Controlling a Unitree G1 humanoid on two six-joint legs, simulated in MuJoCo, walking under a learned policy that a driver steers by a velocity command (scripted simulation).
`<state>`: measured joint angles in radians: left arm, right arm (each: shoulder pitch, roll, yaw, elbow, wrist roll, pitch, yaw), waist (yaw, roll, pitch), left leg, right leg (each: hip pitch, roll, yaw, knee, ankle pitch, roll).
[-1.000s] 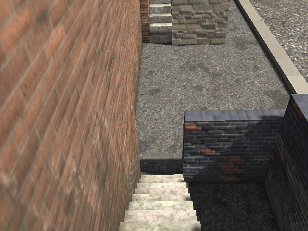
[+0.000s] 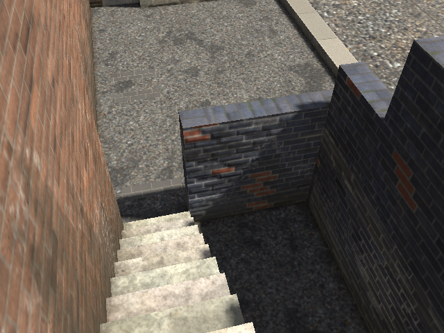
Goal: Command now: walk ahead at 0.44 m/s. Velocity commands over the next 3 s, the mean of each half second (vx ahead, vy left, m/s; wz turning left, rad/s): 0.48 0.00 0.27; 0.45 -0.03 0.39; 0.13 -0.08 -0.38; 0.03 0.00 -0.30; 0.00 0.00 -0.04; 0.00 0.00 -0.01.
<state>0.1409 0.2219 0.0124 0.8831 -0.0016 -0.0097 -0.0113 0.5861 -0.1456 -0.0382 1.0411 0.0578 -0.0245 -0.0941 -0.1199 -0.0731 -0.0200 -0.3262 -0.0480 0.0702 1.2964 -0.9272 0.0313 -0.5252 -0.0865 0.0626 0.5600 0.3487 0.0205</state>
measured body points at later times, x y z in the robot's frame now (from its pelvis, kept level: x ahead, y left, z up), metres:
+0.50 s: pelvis +0.16 -0.03 -0.09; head +0.15 -0.06 +0.36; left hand -0.04 +0.13 -0.21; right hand +0.23 -0.25 -0.24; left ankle +0.36 +0.22 -0.60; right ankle +0.11 -0.13 -0.81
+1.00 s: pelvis +0.37 +0.11 -0.30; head +0.39 +0.15 +0.14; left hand +0.27 +0.33 -0.47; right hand +0.47 -0.13 -0.43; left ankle +0.34 +0.19 -1.02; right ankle +0.44 -0.05 -0.88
